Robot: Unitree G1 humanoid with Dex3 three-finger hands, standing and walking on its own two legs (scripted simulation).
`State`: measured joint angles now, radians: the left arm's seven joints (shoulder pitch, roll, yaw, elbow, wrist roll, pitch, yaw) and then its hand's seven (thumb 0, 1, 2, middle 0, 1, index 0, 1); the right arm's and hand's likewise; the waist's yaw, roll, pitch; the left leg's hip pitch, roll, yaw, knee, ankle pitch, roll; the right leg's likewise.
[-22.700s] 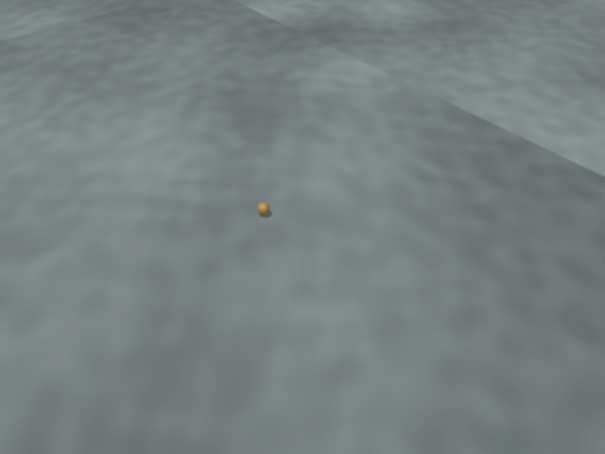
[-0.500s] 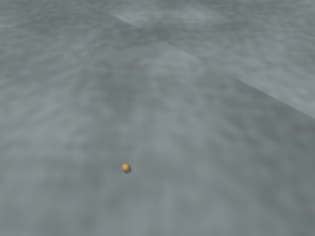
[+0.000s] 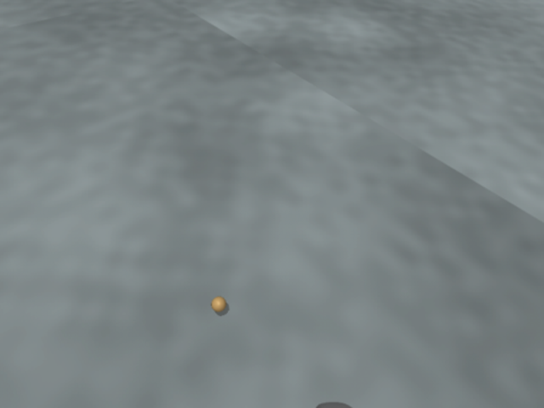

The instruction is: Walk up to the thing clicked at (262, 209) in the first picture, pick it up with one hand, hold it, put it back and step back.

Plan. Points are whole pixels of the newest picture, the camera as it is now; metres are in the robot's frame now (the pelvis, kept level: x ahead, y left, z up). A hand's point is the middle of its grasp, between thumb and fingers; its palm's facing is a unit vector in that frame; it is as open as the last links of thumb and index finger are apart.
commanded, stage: walk up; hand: left
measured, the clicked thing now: (218, 304) +0.57 +0.19 -0.74
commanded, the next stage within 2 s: none
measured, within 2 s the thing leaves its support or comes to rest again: neither
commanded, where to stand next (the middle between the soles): +0.21 -0.05 m, yaw +1 degrees
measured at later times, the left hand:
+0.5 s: hand (164, 348) +0.24 +0.20 -0.15, palm faces -0.05 -0.94 -0.34, open 7.4 cm
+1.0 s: hand (152, 362) +0.22 +0.22 -0.14, palm faces +0.01 -0.94 -0.35, open 7.4 cm
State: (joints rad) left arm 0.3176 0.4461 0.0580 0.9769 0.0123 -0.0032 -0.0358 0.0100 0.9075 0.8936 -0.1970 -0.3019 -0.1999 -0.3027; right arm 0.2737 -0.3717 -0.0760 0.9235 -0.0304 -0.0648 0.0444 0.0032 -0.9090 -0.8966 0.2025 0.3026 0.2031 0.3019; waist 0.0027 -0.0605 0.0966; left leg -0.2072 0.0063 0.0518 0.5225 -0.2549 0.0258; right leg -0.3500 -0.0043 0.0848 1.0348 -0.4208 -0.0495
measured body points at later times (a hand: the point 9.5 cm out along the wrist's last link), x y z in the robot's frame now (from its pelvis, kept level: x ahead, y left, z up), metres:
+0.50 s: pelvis +0.12 -0.04 -0.01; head +0.15 -0.04 +0.43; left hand +0.24 +0.25 -0.12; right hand +0.18 -0.35 -0.14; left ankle +0.11 +0.09 -0.72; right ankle +0.19 -0.15 -0.73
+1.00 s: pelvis +0.14 -0.04 +0.01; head +0.16 -0.04 +0.45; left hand +0.22 +0.27 -0.12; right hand +0.26 -0.34 -0.12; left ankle +0.13 +0.09 -0.73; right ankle +0.19 -0.15 -0.73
